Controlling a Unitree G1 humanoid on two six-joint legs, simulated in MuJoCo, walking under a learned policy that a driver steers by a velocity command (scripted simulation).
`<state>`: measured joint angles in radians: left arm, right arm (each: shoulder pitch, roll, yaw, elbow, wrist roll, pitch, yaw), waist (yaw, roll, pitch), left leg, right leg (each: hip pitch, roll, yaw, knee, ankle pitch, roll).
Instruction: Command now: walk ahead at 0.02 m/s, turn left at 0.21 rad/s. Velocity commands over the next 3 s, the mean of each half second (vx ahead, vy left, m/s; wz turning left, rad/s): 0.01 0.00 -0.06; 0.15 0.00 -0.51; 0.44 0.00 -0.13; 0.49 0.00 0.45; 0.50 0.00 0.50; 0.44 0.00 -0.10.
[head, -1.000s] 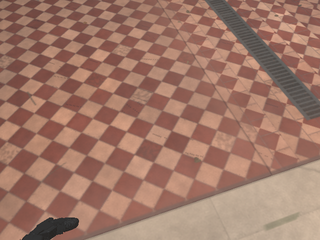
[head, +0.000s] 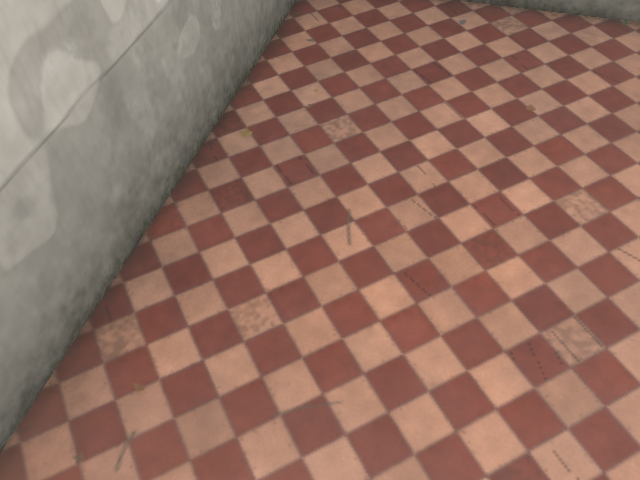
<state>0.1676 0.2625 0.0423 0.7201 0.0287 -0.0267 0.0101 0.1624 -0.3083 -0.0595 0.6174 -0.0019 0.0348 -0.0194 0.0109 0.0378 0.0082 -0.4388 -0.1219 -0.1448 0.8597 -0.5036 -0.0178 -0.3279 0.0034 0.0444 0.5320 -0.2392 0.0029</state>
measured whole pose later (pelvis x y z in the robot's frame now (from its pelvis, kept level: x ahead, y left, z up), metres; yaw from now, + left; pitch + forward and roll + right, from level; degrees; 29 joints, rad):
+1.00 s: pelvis +0.04 -0.01 +0.01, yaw -22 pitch +2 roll +2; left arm 0.29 0.31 0.06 0.66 -0.02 0.00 0.02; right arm 0.12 -0.30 -0.08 0.70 0.02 -0.07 0.01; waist 0.05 -0.01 -0.01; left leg -0.38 -0.02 -0.08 0.59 -0.28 -0.04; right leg -0.23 0.09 0.20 0.43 -0.22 -0.07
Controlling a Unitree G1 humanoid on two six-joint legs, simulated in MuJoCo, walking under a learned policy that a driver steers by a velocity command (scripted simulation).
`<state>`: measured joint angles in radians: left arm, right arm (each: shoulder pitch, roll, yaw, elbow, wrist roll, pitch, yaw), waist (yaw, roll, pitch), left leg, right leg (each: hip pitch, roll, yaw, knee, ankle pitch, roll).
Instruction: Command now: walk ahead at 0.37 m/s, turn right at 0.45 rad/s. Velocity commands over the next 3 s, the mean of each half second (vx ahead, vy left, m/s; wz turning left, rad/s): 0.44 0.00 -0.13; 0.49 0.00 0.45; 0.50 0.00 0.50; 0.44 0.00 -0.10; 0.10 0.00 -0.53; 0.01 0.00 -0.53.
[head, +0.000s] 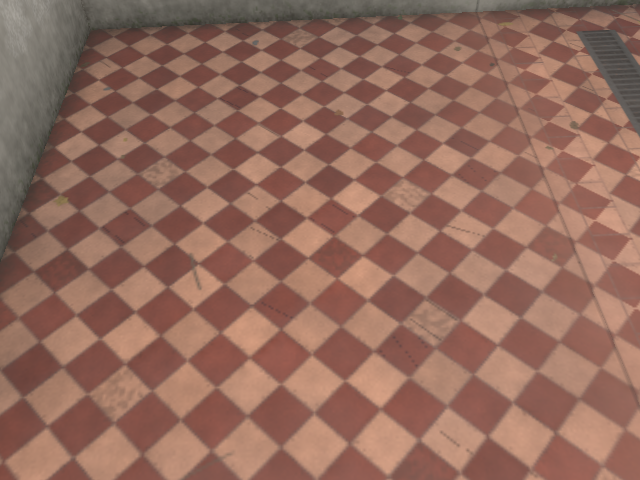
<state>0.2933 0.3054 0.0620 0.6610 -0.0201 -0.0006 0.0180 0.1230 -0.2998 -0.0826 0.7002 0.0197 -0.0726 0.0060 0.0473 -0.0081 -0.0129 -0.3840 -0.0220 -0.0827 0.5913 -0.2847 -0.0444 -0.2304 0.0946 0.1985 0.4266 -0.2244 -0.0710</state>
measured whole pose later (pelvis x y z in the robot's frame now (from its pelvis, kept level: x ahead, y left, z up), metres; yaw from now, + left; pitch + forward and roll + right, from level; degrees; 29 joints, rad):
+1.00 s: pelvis +0.47 +0.01 -0.03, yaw +15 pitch +1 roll -3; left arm 0.33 0.31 0.09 0.83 -0.03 -0.06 0.00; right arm 0.07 -0.28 -0.04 0.62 0.02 -0.02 0.06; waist 0.08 0.02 0.05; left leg -0.57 0.05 0.04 0.62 -0.11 0.09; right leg 0.12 -0.03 -0.26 0.32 -0.43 0.05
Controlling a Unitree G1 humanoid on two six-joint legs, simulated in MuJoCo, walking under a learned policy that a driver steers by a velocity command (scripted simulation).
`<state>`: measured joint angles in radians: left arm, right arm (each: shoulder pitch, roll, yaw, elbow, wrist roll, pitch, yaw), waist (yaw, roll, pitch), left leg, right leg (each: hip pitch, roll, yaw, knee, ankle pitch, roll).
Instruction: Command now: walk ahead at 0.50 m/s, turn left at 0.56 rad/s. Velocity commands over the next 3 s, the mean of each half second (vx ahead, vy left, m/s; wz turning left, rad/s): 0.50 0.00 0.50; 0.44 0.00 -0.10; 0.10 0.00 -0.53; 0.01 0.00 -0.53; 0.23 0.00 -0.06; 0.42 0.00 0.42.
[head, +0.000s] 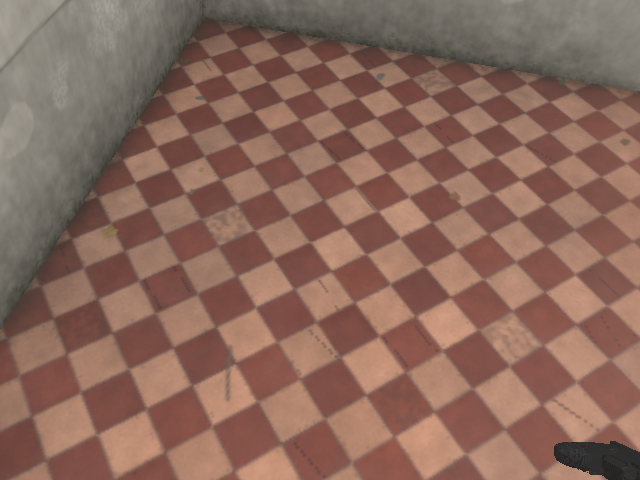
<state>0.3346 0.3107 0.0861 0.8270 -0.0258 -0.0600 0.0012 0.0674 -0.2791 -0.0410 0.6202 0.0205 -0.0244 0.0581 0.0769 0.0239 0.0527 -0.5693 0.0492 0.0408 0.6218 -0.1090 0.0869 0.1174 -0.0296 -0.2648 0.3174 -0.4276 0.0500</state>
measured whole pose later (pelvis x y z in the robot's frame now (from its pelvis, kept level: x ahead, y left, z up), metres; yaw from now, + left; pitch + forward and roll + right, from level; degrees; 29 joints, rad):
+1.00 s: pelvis +0.54 +0.08 +0.01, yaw +8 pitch +2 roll -1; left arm 0.43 0.30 0.06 0.82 -0.02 -0.03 0.02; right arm -0.01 -0.26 -0.03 0.61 -0.02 -0.11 0.01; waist 0.11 0.01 0.04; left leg -0.46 0.00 -0.05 0.46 -0.01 0.02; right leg -0.11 0.06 0.13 0.58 -0.46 -0.01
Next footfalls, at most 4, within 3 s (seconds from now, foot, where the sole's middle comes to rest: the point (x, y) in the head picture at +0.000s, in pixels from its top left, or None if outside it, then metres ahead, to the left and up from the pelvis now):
0.02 left None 0.19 0.10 -0.76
0.50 right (381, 462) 0.48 -0.07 -0.76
0.98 left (254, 358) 0.69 0.22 -0.76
1.40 right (371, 377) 0.67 -0.04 -0.76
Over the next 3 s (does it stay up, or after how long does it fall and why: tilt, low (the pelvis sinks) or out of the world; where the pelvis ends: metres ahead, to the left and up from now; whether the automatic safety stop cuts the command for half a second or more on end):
stays up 0.96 0.01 0.03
